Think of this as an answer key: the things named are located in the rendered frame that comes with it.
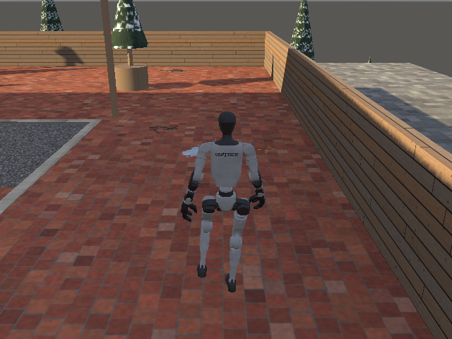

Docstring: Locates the left robot upper arm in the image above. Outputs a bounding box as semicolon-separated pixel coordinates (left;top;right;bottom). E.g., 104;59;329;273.
192;142;212;182

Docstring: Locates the robot right forearm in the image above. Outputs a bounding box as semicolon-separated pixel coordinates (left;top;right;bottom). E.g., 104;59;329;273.
252;171;264;197

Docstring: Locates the right robot hand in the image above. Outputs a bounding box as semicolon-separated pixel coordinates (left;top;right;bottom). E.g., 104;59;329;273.
249;195;265;209

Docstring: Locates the right robot shin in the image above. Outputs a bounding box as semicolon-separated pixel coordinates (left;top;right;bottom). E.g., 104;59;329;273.
229;237;242;282

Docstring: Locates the left robot hand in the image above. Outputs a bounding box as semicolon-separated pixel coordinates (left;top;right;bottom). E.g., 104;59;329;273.
181;202;197;222

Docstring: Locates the right robot upper arm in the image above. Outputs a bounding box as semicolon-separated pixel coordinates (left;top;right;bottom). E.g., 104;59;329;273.
242;143;260;182

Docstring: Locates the humanoid robot torso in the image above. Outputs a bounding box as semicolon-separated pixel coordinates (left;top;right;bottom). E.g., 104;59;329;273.
210;139;243;212

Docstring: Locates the robot left forearm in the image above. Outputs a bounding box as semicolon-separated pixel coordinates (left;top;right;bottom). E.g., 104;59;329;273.
183;171;199;205

